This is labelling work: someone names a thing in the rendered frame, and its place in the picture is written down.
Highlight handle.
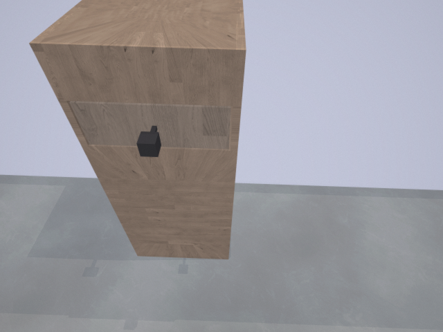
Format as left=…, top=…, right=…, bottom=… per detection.
left=137, top=126, right=161, bottom=157

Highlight drawer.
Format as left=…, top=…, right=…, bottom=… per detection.
left=69, top=101, right=231, bottom=149

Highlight cabinet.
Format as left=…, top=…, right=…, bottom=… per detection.
left=29, top=0, right=246, bottom=259

